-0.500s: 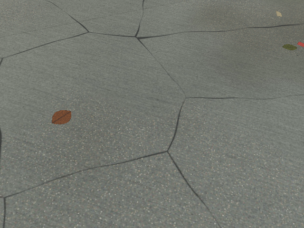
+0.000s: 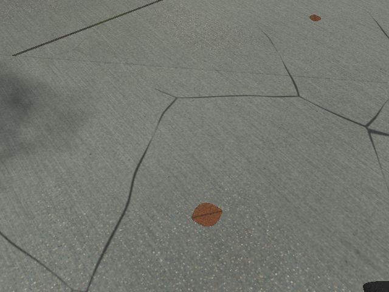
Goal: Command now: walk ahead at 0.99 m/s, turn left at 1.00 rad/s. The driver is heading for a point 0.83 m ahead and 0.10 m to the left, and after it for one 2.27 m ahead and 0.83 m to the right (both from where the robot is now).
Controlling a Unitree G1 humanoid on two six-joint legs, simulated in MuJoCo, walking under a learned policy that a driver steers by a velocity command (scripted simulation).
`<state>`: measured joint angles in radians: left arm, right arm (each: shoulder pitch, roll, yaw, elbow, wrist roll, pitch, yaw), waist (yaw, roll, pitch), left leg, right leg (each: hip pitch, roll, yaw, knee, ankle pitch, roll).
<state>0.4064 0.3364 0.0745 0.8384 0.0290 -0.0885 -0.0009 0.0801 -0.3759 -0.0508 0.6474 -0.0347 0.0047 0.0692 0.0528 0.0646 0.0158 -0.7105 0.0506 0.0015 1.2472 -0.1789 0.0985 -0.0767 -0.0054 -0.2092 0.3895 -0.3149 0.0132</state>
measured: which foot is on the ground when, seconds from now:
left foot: up 0.00-0.20, down 0.22-0.68, up 0.70-1.00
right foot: down 0.00-0.22, up 0.24-0.64, down 0.66-1.00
